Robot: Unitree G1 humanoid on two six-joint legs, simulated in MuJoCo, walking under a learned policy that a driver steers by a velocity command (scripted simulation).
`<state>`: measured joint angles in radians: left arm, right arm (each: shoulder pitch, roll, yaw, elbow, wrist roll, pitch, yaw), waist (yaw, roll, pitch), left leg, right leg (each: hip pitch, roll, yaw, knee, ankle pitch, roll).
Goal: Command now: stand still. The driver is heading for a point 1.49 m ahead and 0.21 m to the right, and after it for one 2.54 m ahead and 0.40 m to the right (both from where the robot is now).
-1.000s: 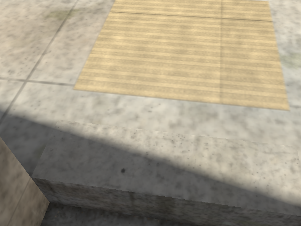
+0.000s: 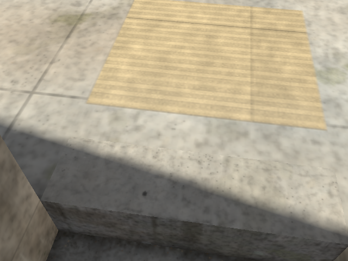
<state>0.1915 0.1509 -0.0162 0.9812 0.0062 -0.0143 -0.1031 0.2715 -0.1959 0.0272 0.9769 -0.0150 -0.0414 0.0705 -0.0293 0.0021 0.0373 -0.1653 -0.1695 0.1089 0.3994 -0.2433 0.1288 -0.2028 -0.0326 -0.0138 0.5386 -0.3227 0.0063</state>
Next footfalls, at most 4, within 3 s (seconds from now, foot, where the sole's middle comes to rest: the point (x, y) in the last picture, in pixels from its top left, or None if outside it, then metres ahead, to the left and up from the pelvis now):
0.64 left None -0.11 0.25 -0.97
1.00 right None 0.12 0.01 -0.77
1.62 left None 0.34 0.13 -0.57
2.06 right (255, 202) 0.52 -0.22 -0.37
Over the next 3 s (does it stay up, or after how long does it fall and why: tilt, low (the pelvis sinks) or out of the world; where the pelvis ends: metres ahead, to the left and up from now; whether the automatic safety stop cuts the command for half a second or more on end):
stays up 0.78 -0.07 0.41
